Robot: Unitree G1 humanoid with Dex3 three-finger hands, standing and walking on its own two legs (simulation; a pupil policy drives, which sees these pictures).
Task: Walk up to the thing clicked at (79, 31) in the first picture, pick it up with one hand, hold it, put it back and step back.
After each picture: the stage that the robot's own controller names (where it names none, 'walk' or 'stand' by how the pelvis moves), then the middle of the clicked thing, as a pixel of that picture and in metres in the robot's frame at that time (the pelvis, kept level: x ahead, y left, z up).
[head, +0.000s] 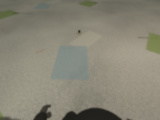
stand; (79, 32) +2.13 +0.37 -0.72
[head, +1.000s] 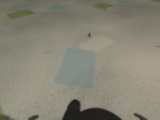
walk; (89, 35) +2.03 +0.19 -0.71
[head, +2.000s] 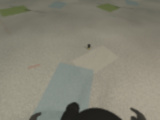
walk; (88, 46) +1.45 +0.10 -0.69
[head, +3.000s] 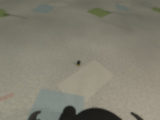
walk; (78, 63) +0.97 +0.16 -0.70
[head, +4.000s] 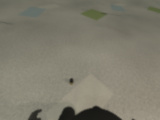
walk; (71, 81) +0.59 +0.20 -0.71
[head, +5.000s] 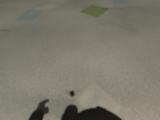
walk; (72, 93) +0.36 +0.20 -0.69
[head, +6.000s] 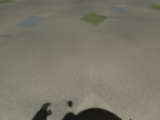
stand; (70, 104) +0.29 +0.20 -0.72
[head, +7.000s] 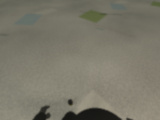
stand; (70, 102) +0.28 +0.20 -0.73
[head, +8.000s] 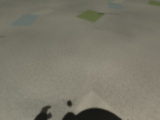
stand; (69, 103) +0.26 +0.21 -0.73
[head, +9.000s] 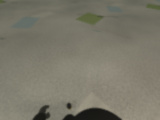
stand; (69, 106) +0.26 +0.21 -0.73
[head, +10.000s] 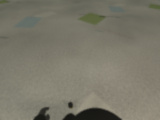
stand; (70, 105) +0.27 +0.20 -0.73
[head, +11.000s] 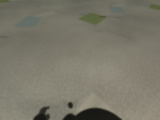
stand; (70, 105) +0.27 +0.19 -0.73
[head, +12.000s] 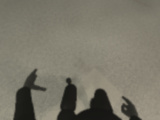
go down; (68, 81) +0.33 +0.19 -0.53
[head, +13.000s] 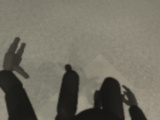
go down; (68, 68) +0.37 +0.21 -0.32
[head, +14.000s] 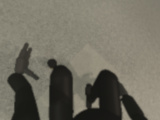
close in; (52, 64) +0.35 +0.24 -0.24
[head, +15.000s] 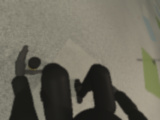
close; (34, 64) +0.35 +0.26 -0.21
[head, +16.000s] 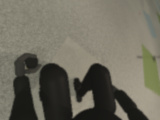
close; (31, 63) +0.34 +0.26 -0.21
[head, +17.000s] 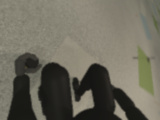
lift; (31, 63) +0.34 +0.26 -0.22
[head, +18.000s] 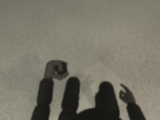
lift; (62, 70) +0.31 +0.20 -0.01
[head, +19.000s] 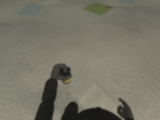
hold; (65, 75) +0.31 +0.17 +0.00
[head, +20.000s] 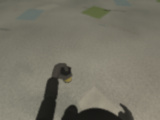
hold; (66, 74) +0.32 +0.17 +0.00
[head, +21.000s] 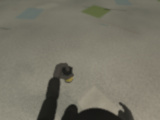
hold; (68, 74) +0.32 +0.16 +0.00
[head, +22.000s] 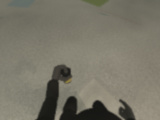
crouch; (66, 75) +0.32 +0.17 -0.05
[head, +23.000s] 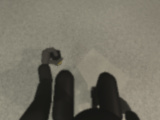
lower; (56, 58) +0.41 +0.22 -0.10
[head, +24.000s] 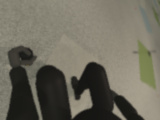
lower; (27, 57) +0.39 +0.26 -0.22
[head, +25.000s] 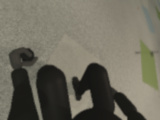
lower; (28, 58) +0.38 +0.27 -0.22
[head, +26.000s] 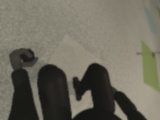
lower; (28, 58) +0.37 +0.27 -0.22
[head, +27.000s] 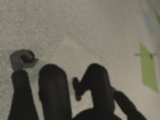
lower; (28, 60) +0.37 +0.27 -0.22
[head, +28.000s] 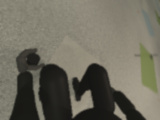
open; (32, 61) +0.36 +0.25 -0.22
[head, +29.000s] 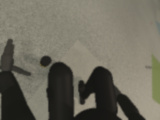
stand; (45, 62) +0.35 +0.24 -0.23
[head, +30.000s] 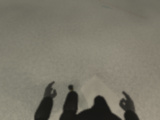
stand; (71, 87) +0.32 +0.18 -0.58
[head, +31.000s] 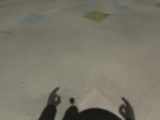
stand; (72, 101) +0.32 +0.17 -0.66
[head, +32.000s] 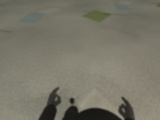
stand; (72, 101) +0.31 +0.17 -0.67
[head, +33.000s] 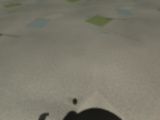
stand; (75, 101) +0.34 +0.17 -0.72
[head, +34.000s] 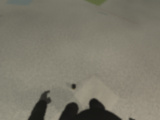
walk; (73, 86) +0.37 +0.13 -0.70
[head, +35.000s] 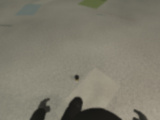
walk; (76, 77) +0.56 +0.20 -0.70
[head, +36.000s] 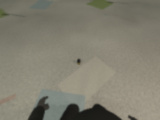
walk; (78, 61) +0.90 +0.19 -0.70
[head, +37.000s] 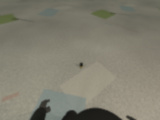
stand; (81, 65) +0.96 +0.14 -0.72
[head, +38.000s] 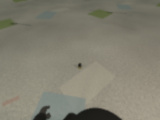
stand; (79, 66) +0.96 +0.18 -0.73
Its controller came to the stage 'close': yes
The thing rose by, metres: 0.72
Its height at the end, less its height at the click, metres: +0.00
